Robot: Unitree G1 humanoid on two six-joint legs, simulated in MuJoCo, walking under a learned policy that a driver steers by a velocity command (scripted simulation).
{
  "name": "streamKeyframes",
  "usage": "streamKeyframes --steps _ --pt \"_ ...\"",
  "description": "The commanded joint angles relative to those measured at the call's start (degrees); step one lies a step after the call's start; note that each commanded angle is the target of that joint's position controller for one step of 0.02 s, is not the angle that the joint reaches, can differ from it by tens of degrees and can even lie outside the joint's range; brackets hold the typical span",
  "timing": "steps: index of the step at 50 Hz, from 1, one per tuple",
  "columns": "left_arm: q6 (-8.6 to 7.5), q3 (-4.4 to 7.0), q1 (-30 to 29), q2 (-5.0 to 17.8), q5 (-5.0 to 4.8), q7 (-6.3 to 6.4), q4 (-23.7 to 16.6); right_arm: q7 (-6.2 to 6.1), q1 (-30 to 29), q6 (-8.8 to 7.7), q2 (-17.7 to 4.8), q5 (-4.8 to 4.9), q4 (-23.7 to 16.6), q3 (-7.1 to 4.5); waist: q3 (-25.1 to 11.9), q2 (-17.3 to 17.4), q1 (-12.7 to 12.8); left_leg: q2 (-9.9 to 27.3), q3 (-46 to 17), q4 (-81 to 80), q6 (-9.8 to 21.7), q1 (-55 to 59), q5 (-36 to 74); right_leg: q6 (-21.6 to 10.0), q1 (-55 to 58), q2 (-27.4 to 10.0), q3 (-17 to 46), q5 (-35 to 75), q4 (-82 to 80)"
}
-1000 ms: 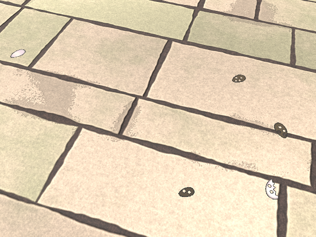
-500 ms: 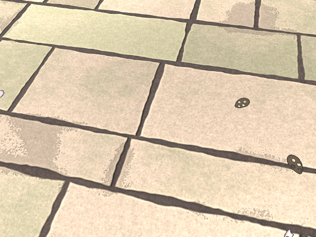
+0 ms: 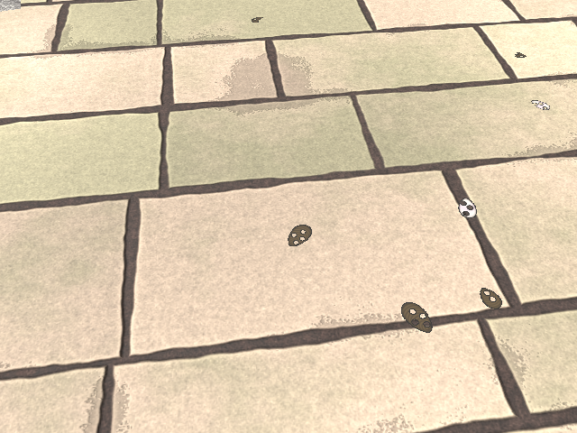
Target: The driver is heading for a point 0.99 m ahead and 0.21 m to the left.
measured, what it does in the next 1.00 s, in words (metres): walks ahead, turning left: right foot, then left foot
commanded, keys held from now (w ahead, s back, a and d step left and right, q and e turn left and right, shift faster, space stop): w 0.04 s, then w+q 0.90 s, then w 0.06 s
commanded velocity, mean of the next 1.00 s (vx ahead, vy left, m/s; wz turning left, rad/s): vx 0.46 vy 0.00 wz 0.33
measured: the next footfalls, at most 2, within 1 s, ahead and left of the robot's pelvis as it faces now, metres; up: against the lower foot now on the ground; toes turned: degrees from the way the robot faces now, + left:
right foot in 0.12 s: +0.04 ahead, -0.12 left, +0.00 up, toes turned -3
left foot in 0.58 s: +0.35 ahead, +0.11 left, +0.00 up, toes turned +15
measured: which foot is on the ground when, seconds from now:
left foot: down 0.00-0.10, up 0.12-0.56, down 0.58-1.00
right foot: up 0.00-0.10, down 0.12-0.60, up 0.62-1.00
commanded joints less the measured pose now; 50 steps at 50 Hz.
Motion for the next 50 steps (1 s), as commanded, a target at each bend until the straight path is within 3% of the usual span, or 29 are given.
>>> streamKeyframes --steps 1,3,4,5,6,7,8,9,10,11,13,15,19,23,26,27,28,29,30,31,32,33,34,36,39,42,46,50 --pt "-1.29 -0.03 2.3 2.9 -0.28 -0.23 -2.7 0.59 -1.8 -0.58 -9.2 -0.18 -3.2 -2.60 -1.8 8.3 1.6 13.7 -12.6 -13.9 7.0 -4.7 -25.1 -2.2 8.5 1.5 -3.4 -2.3 -8.3" --pt "-2.18 -0.69 4.7 1.9 -0.47 0.28 -1.5 1.28 -0.8 0.26 -9.2 0.15 -2.1 -2.77 -0.9 6.7 2.8 13.1 -11.6 -12.0 6.6 -7.6 -27.4 -4.0 15.1 2.5 -5.1 0.5 -17.2" --pt "-2.85 -0.95 8.1 1.3 -0.49 0.66 0.2 1.47 -1.2 0.86 -8.4 0.49 -1.7 -2.67 0.2 4.7 4.7 10.9 -9.8 -8.4 5.5 -11.7 -30.0 -5.0 21.6 3.5 -5.7 3.5 -24.2" --pt "-3.47 -0.65 13.0 2.7 -0.44 1.25 2.5 1.75 -2.7 1.05 -5.7 0.24 -2.2 -2.05 1.6 0.1 7.0 7.0 -6.7 -0.6 3.4 -18.5 -30.5 -5.7 29.2 2.6 -3.1 -0.2 -29.8" --pt "-4.00 -0.05 16.6 6.3 0.26 2.08 3.0 2.41 -2.9 0.80 0.6 0.01 -3.5 -0.40 0.6 -13.2 8.0 1.0 -0.6 20.0 0.7 -27.1 -29.4 -7.0 34.1 -12.8 17.2 -17.4 -39.8" --pt "-4.20 1.69 13.1 14.1 0.08 3.36 0.8 2.25 -4.1 0.66 0.2 -0.13 -5.3 -0.46 6.1 -14.1 6.7 -3.5 -4.7 28.0 0.1 -37.8 -23.4 -11.6 28.3 -23.3 33.1 -28.9 -46.4" --pt "-4.46 1.55 11.6 11.9 0.20 4.42 1.3 2.32 -7.9 0.43 -5.1 0.07 -6.1 -1.80 9.6 -6.9 6.7 -0.8 -13.3 31.6 0.5 -36.5 -16.5 -11.9 22.4 -22.0 29.5 -26.6 -46.6" --pt "-5.14 0.60 7.1 9.3 -0.18 4.46 1.0 3.04 -4.9 0.07 -5.8 1.20 -4.7 -2.48 9.7 -7.2 2.8 -1.3 -15.7 32.0 0.5 -34.3 -11.5 -9.3 21.5 -18.2 22.9 -19.0 -46.2" --pt "-5.94 0.24 4.5 7.6 -0.74 4.35 0.4 3.25 -1.7 -0.15 -6.5 1.06 -2.7 -2.88 8.1 -6.9 1.1 -1.5 -15.7 32.9 -0.3 -32.2 -8.5 -7.1 22.4 -15.4 16.2 -10.4 -46.0" --pt "-6.79 -0.12 3.7 6.3 -1.06 4.57 0.1 3.31 0.2 -0.01 -6.8 0.33 -0.9 -3.19 6.2 -6.5 0.7 -1.5 -13.9 35.9 -1.0 -30.0 -5.9 -6.2 22.8 -13.6 11.0 -3.2 -45.5" --pt "-7.93 -0.64 5.3 4.2 -1.06 4.50 1.0 3.46 0.5 0.38 -4.7 -0.36 -0.2 -2.94 4.5 -4.4 1.0 -0.9 -12.7 39.3 -1.7 -29.1 -3.3 -6.2 23.1 -12.6 5.2 6.3 -44.3" --pt "-8.35 -0.54 8.1 3.9 -0.78 4.31 2.5 3.71 -2.3 0.74 -2.9 -0.33 -0.9 -2.53 5.6 -3.7 2.1 -0.1 -12.2 39.4 -2.2 -31.6 -1.0 -7.0 23.9 -12.8 2.1 11.3 -43.9" --pt "-8.66 -0.58 9.7 3.2 -0.62 4.20 4.4 4.52 -8.8 1.01 -1.4 -0.71 -3.0 -1.69 7.7 -4.8 3.5 0.5 -9.2 30.4 -2.4 -31.4 3.1 -7.2 24.7 -12.2 -3.9 21.3 -42.7" --pt "-8.64 -0.33 12.3 4.5 -0.76 4.80 6.7 5.60 -15.1 0.94 -0.1 -0.93 -6.3 -0.63 8.7 -4.8 5.0 0.3 -3.2 18.9 0.6 -26.2 1.6 -6.6 27.8 -13.7 -7.7 33.0 -40.1" --pt "-8.15 -0.02 11.9 6.6 -0.62 5.30 7.6 5.01 -11.4 0.96 -1.0 -0.82 -6.1 -0.96 4.6 -6.2 2.4 -4.5 1.2 15.7 4.8 -16.4 -5.0 -5.2 31.0 -14.1 -11.1 61.5 -29.0" --pt "-7.70 0.24 11.5 7.6 -0.44 5.45 7.8 4.59 -6.5 0.77 -2.1 -0.86 -4.9 -1.53 1.1 -6.5 0.0 -6.8 1.8 15.5 6.3 -10.5 -7.8 -5.0 31.1 -14.1 -12.0 69.3 -20.8" --pt "-7.28 0.40 11.4 8.4 -0.58 5.54 7.7 4.07 1.2 0.28 -3.8 -1.12 -2.7 -2.42 -3.9 -6.0 -3.5 -8.6 0.9 12.7 8.1 0.0 -7.9 -4.5 27.7 -13.8 -12.5 67.4 -9.5" --pt "-7.35 0.24 10.4 8.2 -0.76 5.36 6.6 3.18 10.2 -0.07 -7.2 -1.70 0.0 -3.88 -9.3 -2.6 -8.0 -4.7 -6.3 9.4 10.8 15.1 -9.3 -3.1 16.8 -12.2 -12.8 53.1 5.6" --pt "-8.09 -1.25 11.9 1.5 -2.48 4.11 2.2 2.38 10.9 0.32 -14.7 -1.01 -1.0 -6.03 -17.7 15.9 -5.5 14.7 -40.3 4.5 20.1 35.9 -15.6 1.0 -9.3 -0.6 -12.4 5.9 32.2" --pt "-8.94 -0.47 7.3 5.7 -1.57 3.67 0.7 2.26 10.7 0.89 -14.9 0.60 -2.0 -6.02 -21.6 6.6 -6.9 19.0 -53.5 -3.0 22.7 36.2 -9.7 0.6 -16.2 2.7 1.0 -5.3 39.1" --pt "-9.42 -0.65 1.4 5.0 -1.59 3.41 -1.0 1.64 8.2 1.04 -13.4 0.82 -0.7 -5.59 -12.8 2.6 -6.3 16.6 -42.8 -2.7 20.5 30.3 -5.5 -0.2 -19.9 -1.4 3.4 -0.5 37.5" --pt "-10.00 -1.14 2.3 4.0 -1.69 3.40 -1.0 1.25 6.0 0.86 -9.9 0.96 0.1 -4.62 -5.1 -0.5 -3.2 14.6 -36.2 -3.6 17.6 19.8 0.7 -0.4 -17.7 -4.1 2.7 3.1 30.1" --pt "-9.52 -1.03 1.6 3.6 -0.83 3.46 -1.1 1.10 3.8 0.36 -7.9 0.90 0.2 -3.90 -1.3 -2.1 -0.9 10.8 -31.1 -4.0 15.0 13.2 6.3 -0.2 -14.6 -5.9 3.2 3.1 24.6" --pt "-7.04 -1.27 6.0 3.1 0.77 3.30 -0.2 1.10 0.1 -0.20 -6.6 1.25 -0.8 -3.24 -0.7 0.7 2.5 7.7 -26.6 -6.7 14.8 4.5 8.9 1.3 -7.8 -6.2 2.5 2.8 20.5" --pt "-5.41 -1.31 3.8 2.4 0.87 2.84 -1.4 1.45 0.9 -1.38 -7.8 1.27 -0.3 -3.45 0.4 1.4 3.0 4.5 -23.2 -8.4 14.4 0.8 8.7 3.3 -8.2 -6.2 0.7 6.1 12.9" --pt "-5.31 -1.39 -4.3 2.4 0.68 2.64 -4.3 1.53 3.8 -1.40 -8.1 1.32 0.2 -3.60 2.7 2.8 0.4 3.3 -24.0 -9.8 13.0 1.5 4.4 4.5 -12.1 -6.1 0.3 14.0 3.2" --pt "-5.70 -1.66 -11.9 2.2 0.03 2.32 -6.8 1.43 7.5 -1.29 -8.6 1.20 0.6 -3.92 2.5 3.5 -3.0 3.4 -25.9 -7.5 11.5 6.9 5.9 4.6 -13.1 -4.0 0.7 20.4 -6.9" --pt "-6.62 -1.78 -14.5 2.7 -0.31 2.07 -8.3 0.75 9.1 -1.47 -8.7 0.64 0.8 -3.76 1.9 4.1 -3.6 5.3 -27.3 -3.6 9.8 11.3 14.1 2.8 -9.1 -2.0 0.7 19.9 -13.9"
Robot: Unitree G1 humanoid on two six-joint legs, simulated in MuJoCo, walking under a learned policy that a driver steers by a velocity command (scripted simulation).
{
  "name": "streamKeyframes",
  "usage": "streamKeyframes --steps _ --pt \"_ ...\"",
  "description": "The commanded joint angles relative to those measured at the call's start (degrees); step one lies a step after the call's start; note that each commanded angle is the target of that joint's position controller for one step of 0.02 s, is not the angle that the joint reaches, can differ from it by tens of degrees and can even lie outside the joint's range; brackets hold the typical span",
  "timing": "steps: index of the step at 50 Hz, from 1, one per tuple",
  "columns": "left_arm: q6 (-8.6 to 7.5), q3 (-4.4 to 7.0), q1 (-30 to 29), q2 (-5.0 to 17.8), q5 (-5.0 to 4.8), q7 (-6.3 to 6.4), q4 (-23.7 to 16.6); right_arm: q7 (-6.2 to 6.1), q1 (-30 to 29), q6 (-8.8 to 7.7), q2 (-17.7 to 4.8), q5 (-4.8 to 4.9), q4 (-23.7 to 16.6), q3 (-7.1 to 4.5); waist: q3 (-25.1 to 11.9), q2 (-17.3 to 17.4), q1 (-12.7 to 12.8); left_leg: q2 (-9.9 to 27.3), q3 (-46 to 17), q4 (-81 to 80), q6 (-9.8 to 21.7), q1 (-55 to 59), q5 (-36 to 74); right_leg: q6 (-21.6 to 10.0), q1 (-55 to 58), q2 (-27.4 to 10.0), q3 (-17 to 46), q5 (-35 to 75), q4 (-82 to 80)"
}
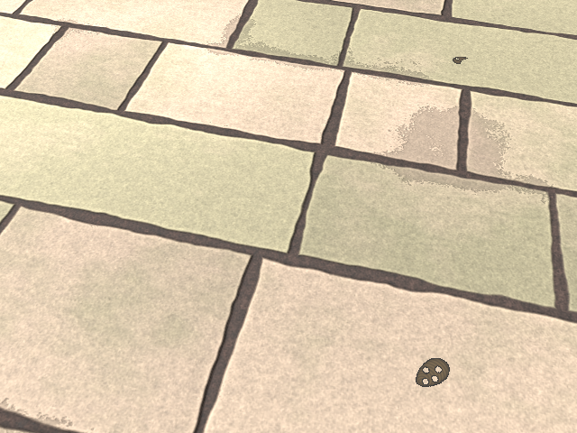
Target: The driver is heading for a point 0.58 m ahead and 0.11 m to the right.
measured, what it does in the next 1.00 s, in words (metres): walks ahead: right foot, then left foot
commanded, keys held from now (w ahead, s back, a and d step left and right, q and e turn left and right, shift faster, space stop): w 0.28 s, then w+e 0.40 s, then no key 0.32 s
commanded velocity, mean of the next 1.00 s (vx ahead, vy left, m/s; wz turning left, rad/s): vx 0.43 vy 0.00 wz -0.10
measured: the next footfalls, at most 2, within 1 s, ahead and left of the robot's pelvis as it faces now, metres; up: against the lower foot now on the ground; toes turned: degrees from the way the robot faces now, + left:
right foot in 0.10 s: +0.23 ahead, -0.13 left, +0.00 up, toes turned +2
left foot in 0.58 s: +0.46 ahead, +0.09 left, +0.00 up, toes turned -1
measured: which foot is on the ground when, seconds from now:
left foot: down 0.00-0.10, up 0.12-0.56, down 0.58-1.00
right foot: up 0.00-0.08, down 0.10-0.60, up 0.62-1.00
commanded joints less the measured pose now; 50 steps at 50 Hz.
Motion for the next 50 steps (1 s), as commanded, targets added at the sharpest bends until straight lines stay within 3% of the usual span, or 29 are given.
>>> streamKeyframes --steps 1,3,4,5,6,7,8,9,11,12,14,17,20,24,26,28,29,30,31,32,33,35,37,39,43,46,48,50 --pt "-1.64 1.19 -4.4 5.2 -0.19 -0.01 -5.3 -0.78 1.4 -0.87 -9.1 -0.30 -2.5 -1.96 -0.1 6.1 0.8 16.5 -10.9 -0.8 5.7 -1.0 25.5 -1.9 6.2 2.4 -1.2 -0.6 -5.0" --pt "-2.14 2.04 2.5 6.8 -0.11 0.49 -3.2 -0.91 0.0 -1.20 -9.8 -0.48 -2.4 -1.94 -1.8 6.1 4.1 16.3 -10.6 4.8 3.9 -1.4 34.1 -4.0 16.4 4.8 -2.5 -5.5 -8.1" --pt "-2.77 2.71 9.6 8.0 0.14 1.10 -1.0 -0.69 -0.2 -1.39 -9.4 -0.39 -2.0 -1.67 -5.2 3.7 7.7 13.2 -7.8 14.5 2.7 -2.4 37.3 -5.5 25.3 5.1 -2.7 -5.5 -11.9" --pt "-3.37 3.56 18.1 11.4 1.10 1.98 -0.1 -0.34 0.1 -1.75 -6.6 -0.08 -2.9 -0.77 -12.1 -1.0 11.1 9.8 -4.2 29.1 1.2 -8.3 27.7 -8.4 37.2 -4.3 7.3 -13.5 -13.7" --pt "-2.85 5.25 21.6 17.8 1.73 2.19 0.8 -0.19 7.8 -1.73 -2.1 1.78 -3.9 0.08 -18.3 -15.1 8.3 0.0 2.4 46.6 -1.5 -25.7 -5.1 -15.8 51.1 -18.6 34.3 -21.0 -19.3" --pt "-2.10 4.79 18.8 13.7 0.20 1.68 1.0 -0.65 6.7 -1.31 -6.1 -0.21 -2.4 -0.18 -14.1 -9.2 7.1 2.5 0.9 52.5 -0.9 -32.7 -11.8 -16.6 46.7 -19.1 42.1 -26.5 -23.1" --pt "-2.00 3.81 14.2 9.4 -0.30 1.37 0.0 -0.38 2.1 -1.11 -6.7 -0.69 -2.7 -0.38 -6.7 -2.0 6.5 5.0 0.1 53.6 -0.8 -33.4 -6.8 -15.8 39.6 -16.7 33.4 -25.9 -23.3" --pt "-2.20 3.15 11.9 6.8 -0.24 1.12 0.2 0.08 -1.5 -1.18 -6.0 -0.82 -3.3 -0.03 -3.5 1.0 6.2 6.8 0.5 51.3 -1.0 -32.6 -3.5 -14.7 34.6 -13.9 26.0 -19.3 -24.0" --pt "-2.80 2.55 11.9 5.3 -0.50 1.27 1.8 0.89 -2.7 -0.38 -4.9 -1.59 -3.7 0.22 -1.4 -2.8 4.5 9.0 1.8 46.8 -1.7 -30.0 -1.7 -12.5 29.6 -9.2 16.0 -8.5 -25.7" --pt "-3.35 2.49 13.4 5.2 -0.58 1.08 2.7 1.07 -2.5 0.02 -4.5 -1.85 -3.2 0.38 -1.4 -3.3 4.4 8.8 2.3 46.1 -2.0 -28.9 -1.4 -12.4 29.3 -8.4 13.6 -0.7 -25.3" --pt "-4.14 2.78 14.8 5.9 -1.28 0.84 4.2 1.40 -3.2 0.57 -3.9 -1.98 -3.2 0.66 -2.1 -3.6 3.8 9.2 3.5 44.6 -2.9 -30.0 -0.4 -13.7 29.7 -8.0 11.0 2.9 -26.6" --pt "-3.99 2.75 17.4 5.8 -1.93 0.72 6.2 1.79 -11.0 0.56 -2.9 -2.37 -5.7 1.43 0.2 -3.0 4.6 12.1 7.7 36.9 -4.8 -34.1 4.5 -14.8 29.9 -6.4 8.9 5.5 -29.0" --pt "-3.46 3.03 19.8 6.2 -1.91 0.81 7.9 2.03 -18.2 0.17 -0.8 -1.78 -7.7 2.70 1.4 -3.0 6.2 11.8 9.6 25.3 -6.5 -31.6 9.6 -14.3 28.4 -4.2 6.7 6.5 -29.0" --pt "-2.97 3.58 22.7 7.7 -1.64 0.89 9.4 1.48 -23.1 -0.39 -1.5 -1.09 -8.9 2.98 0.9 -3.0 7.5 9.8 10.5 17.3 -6.5 -26.3 12.0 -13.7 29.5 -5.1 8.1 11.4 -25.5" --pt "-2.72 3.86 22.1 8.4 -1.45 1.09 9.5 0.94 -22.8 -0.85 -2.6 -0.93 -9.1 2.65 0.5 -3.2 6.6 9.4 9.7 14.9 -5.5 -23.0 9.8 -13.0 30.3 -6.2 10.2 12.2 -23.0" --pt "-2.49 4.22 20.1 9.2 -1.56 1.24 9.3 0.20 -16.1 -1.62 -4.0 -1.07 -7.2 1.89 -1.6 -2.1 2.9 8.0 9.8 9.4 -4.1 -12.7 8.2 -11.4 28.7 -5.1 10.6 14.4 -16.2" --pt "-2.57 3.95 20.2 7.9 -1.85 1.11 9.1 -0.53 -9.0 -2.44 -6.3 -1.87 -4.9 0.92 -5.9 1.2 0.2 10.0 7.6 7.0 -2.6 -1.8 7.8 -10.2 25.3 -1.6 8.1 13.4 -6.2" --pt "-2.84 3.18 18.9 4.8 -2.19 1.03 6.6 -1.40 0.7 -2.94 -11.1 -3.20 -4.4 -0.24 -14.2 8.4 -3.8 23.9 -6.5 4.4 0.4 10.7 -2.6 -8.8 17.1 2.7 4.2 -1.0 10.0" --pt "-2.35 2.60 24.4 1.2 -3.43 1.35 5.1 -1.48 0.5 -1.94 -15.5 -3.01 -4.4 -1.46 -16.9 19.8 -0.5 35.2 -27.8 -3.2 5.2 17.4 -11.5 -7.7 1.2 9.7 -1.0 -29.0 23.3" --pt "-1.21 3.69 23.4 6.2 -1.68 1.74 6.9 -1.31 -2.8 -1.30 -10.3 -1.90 -5.0 -0.56 -10.9 11.2 0.6 33.6 -28.1 -4.4 5.7 11.1 -16.6 -8.3 -2.2 5.7 1.7 -26.9 29.3" --pt "-0.93 3.98 20.6 5.9 -1.32 1.17 6.9 -1.11 -6.9 -1.43 -5.8 -1.46 -5.7 0.60 -4.7 6.8 2.1 30.5 -19.6 -5.2 4.5 5.0 -13.5 -8.3 -2.3 3.6 2.5 -21.6 29.3" --pt "-0.28 3.89 18.0 3.9 -0.71 0.45 7.0 -1.07 -9.1 -2.30 -2.6 -1.25 -5.1 1.42 -0.3 7.2 3.8 25.7 -6.6 -6.9 2.7 -2.2 5.8 -6.9 0.8 1.4 1.7 -16.8 26.4" --pt "0.78 3.83 18.9 2.6 -0.04 0.24 7.4 -0.99 -7.4 -3.50 -2.0 -0.90 -3.5 1.69 -0.5 7.4 5.5 23.9 1.0 -4.4 2.9 -4.7 33.6 -5.4 4.4 2.4 1.1 -16.7 26.1" --pt "1.32 3.73 18.1 1.6 -0.09 0.17 7.0 -0.92 -6.5 -4.14 -2.8 -0.26 -2.2 1.43 -2.5 7.4 6.6 23.5 5.5 -3.0 4.0 -3.4 46.4 -4.2 4.0 3.6 0.6 -14.7 24.3" --pt "1.30 2.38 10.8 -0.3 -0.37 -0.31 4.8 -0.99 -6.5 -3.24 -3.1 -0.22 -0.1 1.55 -1.7 9.2 5.8 20.0 13.1 -3.0 3.1 -5.8 48.5 -3.1 7.8 4.5 -2.6 -6.5 8.5" --pt "1.18 1.63 6.9 0.0 -0.35 -0.10 4.2 -0.95 -4.2 -2.61 -4.1 -0.12 1.9 1.30 -2.9 9.4 4.2 20.4 13.4 -1.0 3.2 -4.3 49.1 -4.0 12.6 5.3 -4.6 -3.2 0.6" --pt "0.81 1.59 6.5 1.0 -0.35 0.29 4.2 -1.08 -3.5 -2.08 -4.7 0.00 3.1 1.06 -3.0 9.4 4.2 21.4 12.1 1.5 2.9 -2.7 47.2 -5.3 14.7 5.2 -4.3 -3.9 -3.0" --pt "0.00 1.71 9.5 1.7 0.19 0.77 5.7 -1.40 -4.2 -1.40 -5.0 0.44 3.9 0.92 -3.4 7.3 6.1 20.7 11.6 7.4 1.4 -2.6 42.2 -7.0 20.5 5.6 -4.2 -0.7 -11.0"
